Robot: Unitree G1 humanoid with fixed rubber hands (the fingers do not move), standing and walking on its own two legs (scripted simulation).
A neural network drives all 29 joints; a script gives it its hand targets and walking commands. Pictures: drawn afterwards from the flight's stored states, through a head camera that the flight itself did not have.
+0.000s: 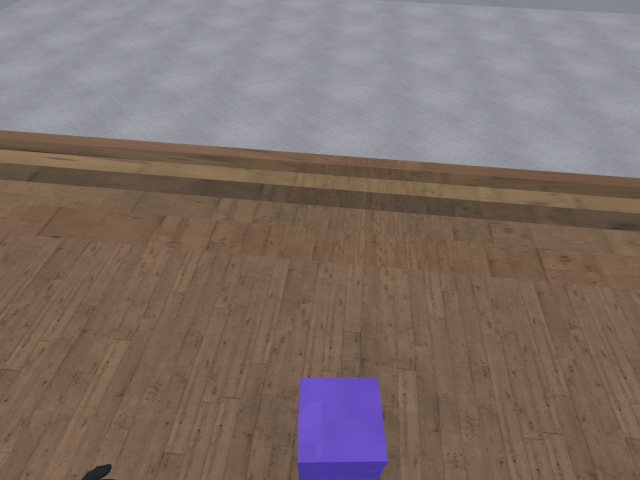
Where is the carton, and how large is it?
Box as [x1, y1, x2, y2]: [297, 377, 387, 479]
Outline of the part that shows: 299,378 297,456 299,479 377,479 387,461 377,377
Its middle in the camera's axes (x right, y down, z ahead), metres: +0.04 +0.53 +1.05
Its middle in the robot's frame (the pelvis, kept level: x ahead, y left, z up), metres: +0.38 -0.04 -0.66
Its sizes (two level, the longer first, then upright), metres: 0.210 0.200 0.250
